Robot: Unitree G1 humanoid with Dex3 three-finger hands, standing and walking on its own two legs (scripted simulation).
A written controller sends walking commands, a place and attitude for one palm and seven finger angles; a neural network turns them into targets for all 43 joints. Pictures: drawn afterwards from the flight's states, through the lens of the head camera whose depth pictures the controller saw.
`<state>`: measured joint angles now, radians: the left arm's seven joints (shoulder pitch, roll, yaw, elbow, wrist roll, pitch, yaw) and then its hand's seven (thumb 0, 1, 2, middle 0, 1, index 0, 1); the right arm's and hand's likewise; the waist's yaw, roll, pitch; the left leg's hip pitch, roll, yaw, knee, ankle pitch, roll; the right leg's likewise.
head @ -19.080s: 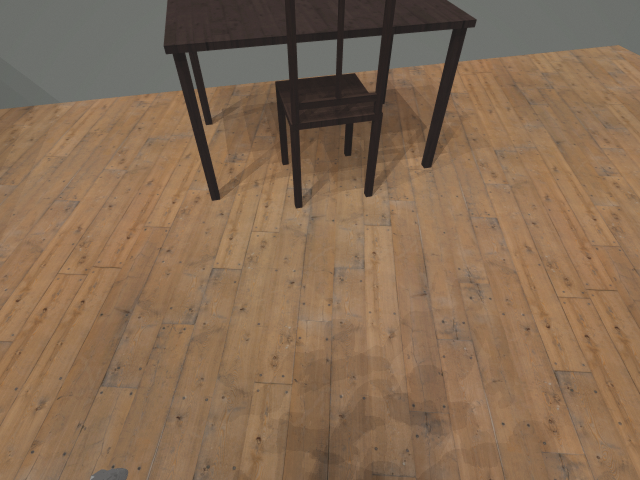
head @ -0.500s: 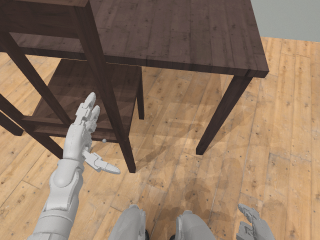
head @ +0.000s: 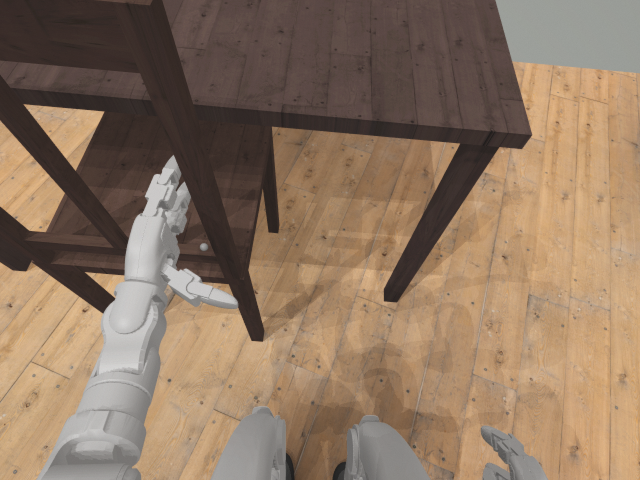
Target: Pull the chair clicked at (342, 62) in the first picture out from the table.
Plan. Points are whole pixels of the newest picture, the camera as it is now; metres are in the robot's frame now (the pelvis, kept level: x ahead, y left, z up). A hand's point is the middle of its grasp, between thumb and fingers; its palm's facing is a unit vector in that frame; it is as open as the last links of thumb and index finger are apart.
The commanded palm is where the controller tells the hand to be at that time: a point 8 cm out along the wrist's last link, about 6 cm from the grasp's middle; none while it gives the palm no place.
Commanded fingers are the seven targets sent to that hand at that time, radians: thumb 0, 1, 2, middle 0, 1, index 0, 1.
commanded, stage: push the fingers through the gap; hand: left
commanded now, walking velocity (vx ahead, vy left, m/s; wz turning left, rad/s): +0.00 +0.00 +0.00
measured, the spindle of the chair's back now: (65, 176) +0.47 +0.33 +0.05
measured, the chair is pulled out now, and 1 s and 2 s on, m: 0.00 0.00 0.00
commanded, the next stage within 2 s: hook a spindle and tug to test in 0.78 s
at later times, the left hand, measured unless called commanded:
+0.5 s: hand (213, 215) +0.44 +0.15 +0.02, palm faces -0.05 -1.00 -0.03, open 16.9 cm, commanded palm +0.41 +0.19 +0.03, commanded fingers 0.00 -0.50 0.30 -0.06 -0.08 -0.06 -0.08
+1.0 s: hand (214, 226) +0.42 +0.14 +0.02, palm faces -0.04 -1.00 -0.03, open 16.8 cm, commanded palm +0.40 +0.19 +0.03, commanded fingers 0.00 -0.50 0.30 -0.18 -0.46 -0.18 -0.46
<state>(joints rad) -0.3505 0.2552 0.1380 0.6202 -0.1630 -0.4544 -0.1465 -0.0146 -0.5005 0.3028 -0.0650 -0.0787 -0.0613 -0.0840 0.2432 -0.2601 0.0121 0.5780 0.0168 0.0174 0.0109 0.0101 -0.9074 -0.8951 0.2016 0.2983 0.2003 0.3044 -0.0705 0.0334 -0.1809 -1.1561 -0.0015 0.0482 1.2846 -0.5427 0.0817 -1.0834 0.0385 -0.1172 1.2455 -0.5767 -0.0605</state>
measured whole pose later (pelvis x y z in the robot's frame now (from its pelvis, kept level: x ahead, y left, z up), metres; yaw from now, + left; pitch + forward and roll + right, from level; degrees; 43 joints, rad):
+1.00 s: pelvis +0.00 +0.00 +0.00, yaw +0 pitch +24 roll -3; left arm -0.49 0.24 0.16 0.79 -0.13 -0.51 -0.11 -0.01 -0.50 0.30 -0.08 -0.13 -0.08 -0.13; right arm 0.25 -0.26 0.01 0.59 0.01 0.07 0.03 0.01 -0.91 -0.90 0.20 0.30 0.20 0.30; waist -0.09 0.03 -0.18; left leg -1.17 0.00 0.05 1.28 -0.53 0.09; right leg -1.10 0.04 -0.11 1.24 -0.57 -0.05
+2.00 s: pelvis +0.01 +0.00 +0.00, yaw -1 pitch +25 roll -3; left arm -0.42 0.24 0.17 0.69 -0.15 -0.46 -0.10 0.01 0.64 0.76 -0.39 -1.40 -0.40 -1.43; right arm 0.26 -0.25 0.00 0.56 0.01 0.08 0.04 0.01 -0.91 -0.90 0.20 0.30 0.20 0.30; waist -0.10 0.03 -0.19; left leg -1.15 0.01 0.06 1.26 -0.55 0.08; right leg -1.09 0.05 -0.09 1.22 -0.57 -0.06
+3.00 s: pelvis +0.03 +0.02 +0.10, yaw -3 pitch +9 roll -1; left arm -0.34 0.17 0.08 0.82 -0.14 -0.26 0.05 0.09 0.65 0.76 -0.27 -1.00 -0.49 -1.45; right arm 0.23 -0.25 0.00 0.57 0.04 0.18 -0.08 0.01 -0.91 -0.90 0.20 0.30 0.20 0.30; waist -0.07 0.02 0.08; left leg -0.47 -0.03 0.12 0.64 -0.32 0.10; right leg -0.44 0.04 -0.02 0.64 -0.34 -0.02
